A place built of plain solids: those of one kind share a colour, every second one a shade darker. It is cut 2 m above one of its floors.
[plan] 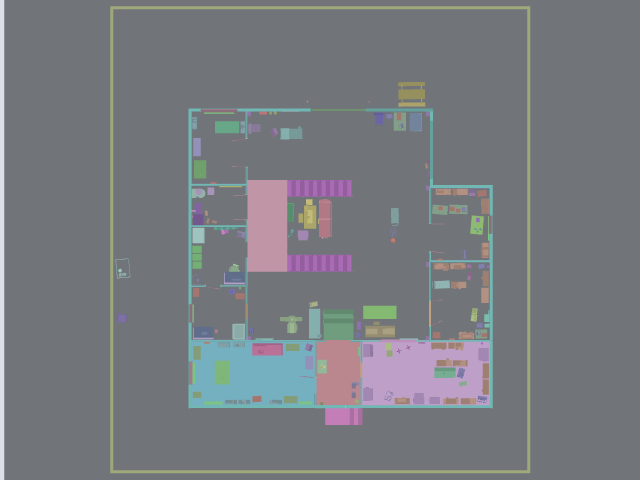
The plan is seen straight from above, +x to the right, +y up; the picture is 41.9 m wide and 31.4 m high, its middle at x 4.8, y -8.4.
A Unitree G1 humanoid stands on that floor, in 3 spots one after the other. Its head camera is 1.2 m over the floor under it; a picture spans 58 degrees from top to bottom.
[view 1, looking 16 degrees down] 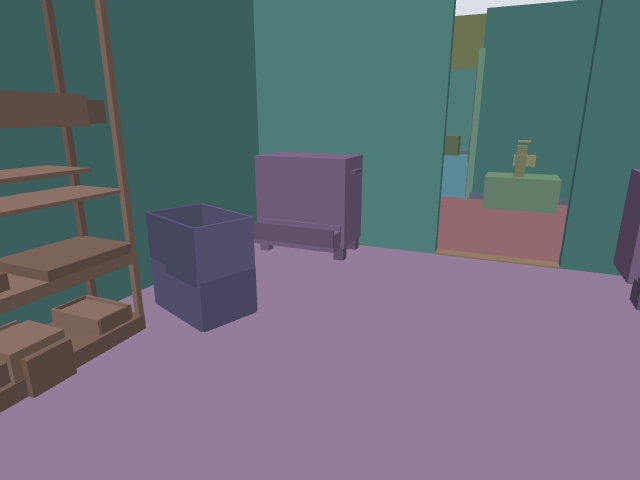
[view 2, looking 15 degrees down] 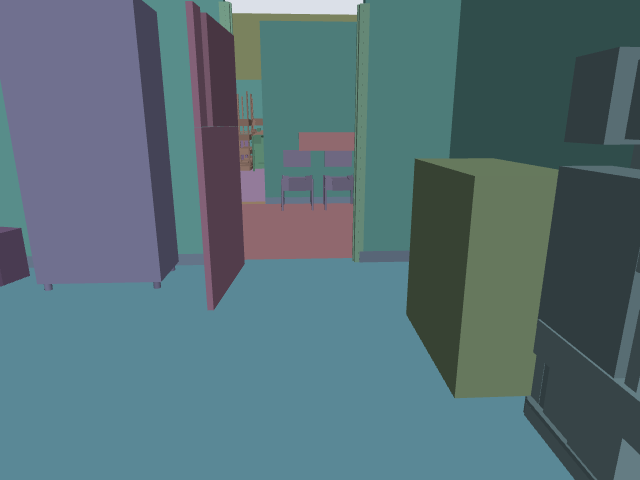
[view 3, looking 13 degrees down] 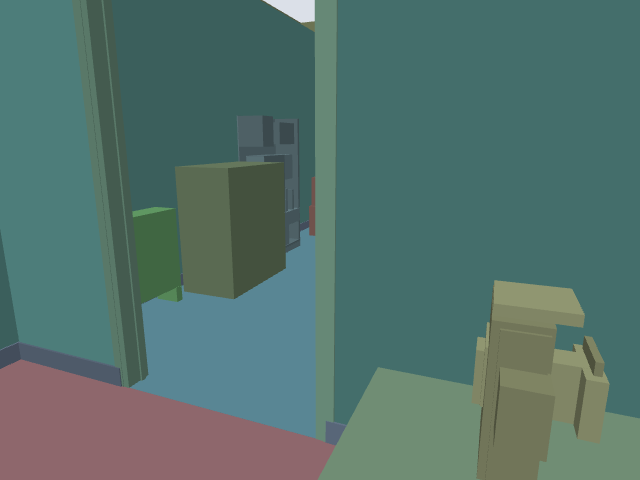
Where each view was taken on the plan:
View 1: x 11.40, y -16.90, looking -157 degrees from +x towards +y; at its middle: roll_cab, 3.54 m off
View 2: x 0.75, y -17.90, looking -3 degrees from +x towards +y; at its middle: raised_floor_lobby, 4.64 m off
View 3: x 6.00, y -16.80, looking -158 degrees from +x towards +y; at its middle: door_frame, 1.59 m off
